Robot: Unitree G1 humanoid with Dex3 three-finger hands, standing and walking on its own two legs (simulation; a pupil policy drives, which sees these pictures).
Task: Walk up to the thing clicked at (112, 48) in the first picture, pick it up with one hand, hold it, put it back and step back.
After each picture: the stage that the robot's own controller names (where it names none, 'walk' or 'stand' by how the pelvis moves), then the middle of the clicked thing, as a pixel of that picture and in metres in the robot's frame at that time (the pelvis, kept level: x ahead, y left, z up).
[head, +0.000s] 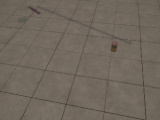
stand; (114, 46) +1.40 -0.30 -0.72
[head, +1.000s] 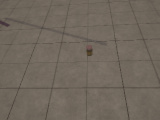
walk; (89, 50) +1.31 +0.09 -0.70
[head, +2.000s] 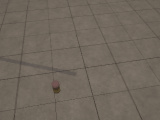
walk; (56, 87) +0.80 +0.30 -0.69
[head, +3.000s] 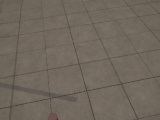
walk; out of the picture +0.51 +0.27 -0.70
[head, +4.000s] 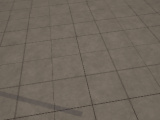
stand; out of the picture +0.42 +0.26 -0.72
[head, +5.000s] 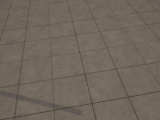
stand; out of the picture +0.42 +0.26 -0.73
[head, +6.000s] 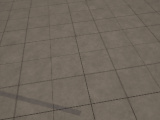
stand; out of the picture +0.43 +0.27 -0.73
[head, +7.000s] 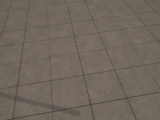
stand; out of the picture +0.42 +0.28 -0.73
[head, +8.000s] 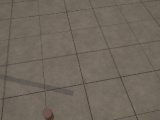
go down; (48, 115) +0.44 +0.28 -0.69
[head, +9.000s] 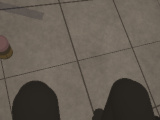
go down; (2, 48) +0.48 +0.33 -0.28
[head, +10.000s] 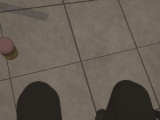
close in; (7, 49) +0.48 +0.34 -0.29
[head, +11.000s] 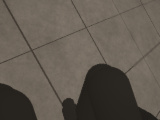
close in; out of the picture +0.45 +0.38 -0.22
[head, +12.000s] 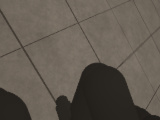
lift; out of the picture +0.44 +0.39 -0.22
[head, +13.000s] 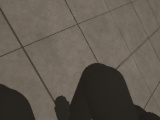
lift; out of the picture +0.42 +0.36 -0.23
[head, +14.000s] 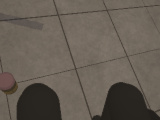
lift; (7, 84) +0.35 +0.31 -0.28
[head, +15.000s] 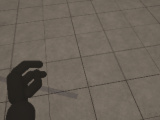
hold; out of the picture +0.32 +0.24 -0.63
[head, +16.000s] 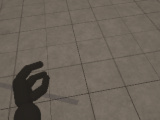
stand; out of the picture +0.32 +0.26 -0.68
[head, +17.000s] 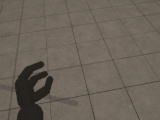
stand; out of the picture +0.32 +0.26 -0.68
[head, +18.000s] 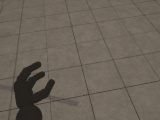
hold; out of the picture +0.32 +0.26 -0.68
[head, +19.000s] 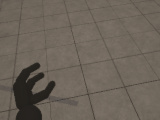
stand; out of the picture +0.32 +0.26 -0.68
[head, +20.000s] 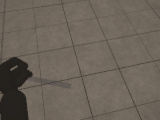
crouch; out of the picture +0.33 +0.26 -0.64
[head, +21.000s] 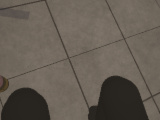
lower; out of the picture +0.37 +0.30 -0.29
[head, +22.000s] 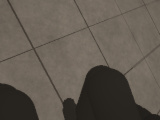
lower; out of the picture +0.33 +0.33 -0.23
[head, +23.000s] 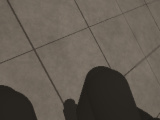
lower; out of the picture +0.33 +0.33 -0.23
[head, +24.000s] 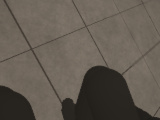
lower; out of the picture +0.33 +0.33 -0.23
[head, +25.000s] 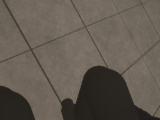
lower; out of the picture +0.33 +0.33 -0.23
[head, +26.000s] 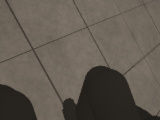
open; out of the picture +0.33 +0.33 -0.23
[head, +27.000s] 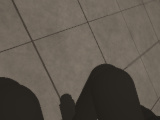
rise; out of the picture +0.33 +0.33 -0.23
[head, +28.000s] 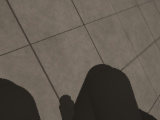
stand; out of the picture +0.38 +0.25 -0.25
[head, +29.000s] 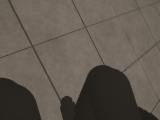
stand; out of the picture +0.39 +0.25 -0.25
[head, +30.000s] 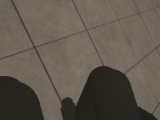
stand; out of the picture +0.43 +0.27 -0.26
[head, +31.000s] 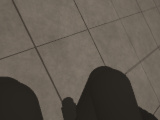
stand; out of the picture +0.47 +0.29 -0.26
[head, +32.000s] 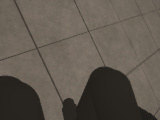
stand; out of the picture +0.50 +0.30 -0.26
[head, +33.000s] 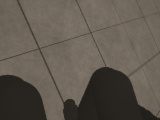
stand; out of the picture +0.53 +0.31 -0.26
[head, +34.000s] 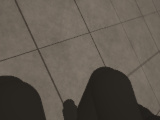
stand; out of the picture +0.56 +0.33 -0.26
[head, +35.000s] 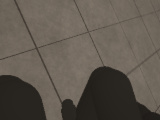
stand; out of the picture +0.57 +0.33 -0.26
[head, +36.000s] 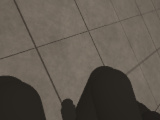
stand; out of the picture +0.58 +0.34 -0.26
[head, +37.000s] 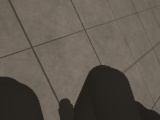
stand; out of the picture +0.59 +0.35 -0.25
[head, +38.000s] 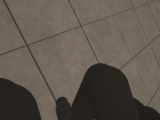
stand; out of the picture +0.60 +0.36 -0.25
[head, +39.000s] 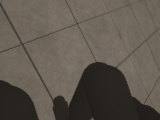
withdraw; out of the picture +0.60 +0.36 -0.25
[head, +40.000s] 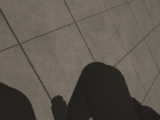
withdraw; out of the picture +0.61 +0.37 -0.25
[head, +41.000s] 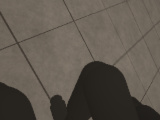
withdraw; out of the picture +0.61 +0.38 -0.25
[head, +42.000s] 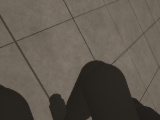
withdraw; out of the picture +0.62 +0.38 -0.25
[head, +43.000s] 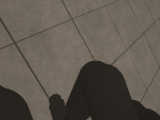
withdraw; out of the picture +0.62 +0.39 -0.25
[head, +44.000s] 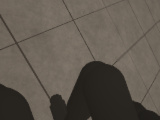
withdraw; out of the picture +0.63 +0.39 -0.25
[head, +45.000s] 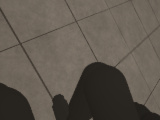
withdraw; out of the picture +0.64 +0.39 -0.25
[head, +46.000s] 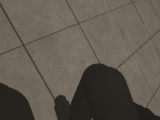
stand; out of the picture +0.64 +0.39 -0.26
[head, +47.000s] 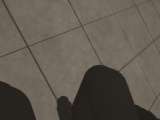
stand; out of the picture +0.65 +0.39 -0.26
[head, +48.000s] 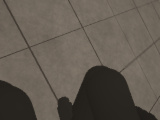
stand; out of the picture +0.65 +0.40 -0.26
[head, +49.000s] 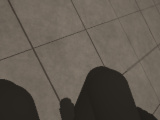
stand; out of the picture +0.66 +0.39 -0.26
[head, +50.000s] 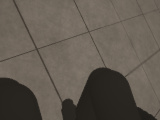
stand; out of the picture +0.67 +0.39 -0.26
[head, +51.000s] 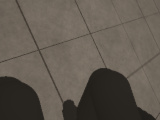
stand; out of the picture +0.67 +0.39 -0.26
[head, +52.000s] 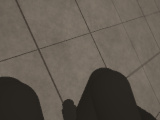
stand; out of the picture +0.68 +0.39 -0.26
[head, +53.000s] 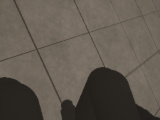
stand; out of the picture +0.68 +0.39 -0.26
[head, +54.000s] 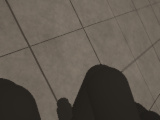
withdraw; out of the picture +0.68 +0.40 -0.25
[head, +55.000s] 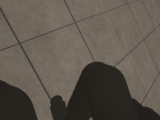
withdraw; out of the picture +0.69 +0.41 -0.25
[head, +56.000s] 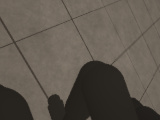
withdraw; out of the picture +0.69 +0.42 -0.25
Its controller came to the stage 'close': yes
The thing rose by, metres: 0.04
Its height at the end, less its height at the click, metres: -0.02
